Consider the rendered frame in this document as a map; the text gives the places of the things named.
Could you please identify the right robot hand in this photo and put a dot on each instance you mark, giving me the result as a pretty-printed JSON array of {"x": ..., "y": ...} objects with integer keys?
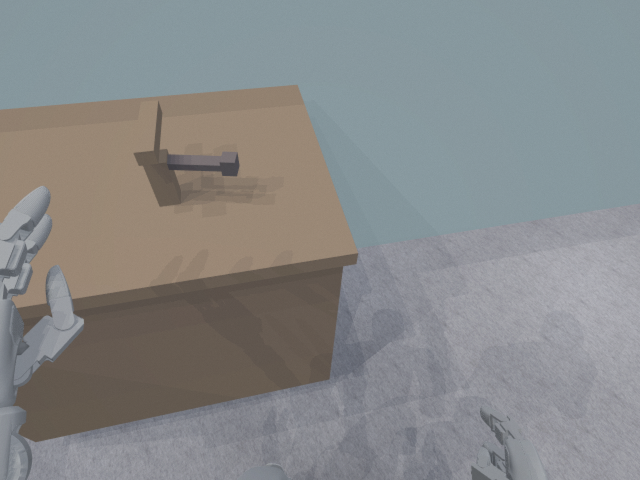
[{"x": 520, "y": 461}]

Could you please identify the left robot hand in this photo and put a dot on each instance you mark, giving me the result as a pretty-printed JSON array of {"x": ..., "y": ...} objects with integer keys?
[{"x": 22, "y": 234}]

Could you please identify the tap lever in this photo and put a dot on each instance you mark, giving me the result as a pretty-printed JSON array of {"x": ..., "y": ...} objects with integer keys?
[{"x": 227, "y": 163}]

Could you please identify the robot left shin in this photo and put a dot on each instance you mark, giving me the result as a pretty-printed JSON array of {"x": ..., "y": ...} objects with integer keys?
[{"x": 275, "y": 465}]

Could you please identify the counter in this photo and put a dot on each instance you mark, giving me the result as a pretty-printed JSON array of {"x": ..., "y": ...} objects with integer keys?
[{"x": 195, "y": 288}]

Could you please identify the left robot forearm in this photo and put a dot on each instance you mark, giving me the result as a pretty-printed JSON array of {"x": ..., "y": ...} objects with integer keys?
[{"x": 15, "y": 452}]

